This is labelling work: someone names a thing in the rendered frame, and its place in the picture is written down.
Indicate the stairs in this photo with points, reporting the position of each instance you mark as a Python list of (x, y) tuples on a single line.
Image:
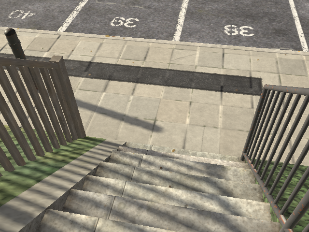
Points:
[(150, 188)]

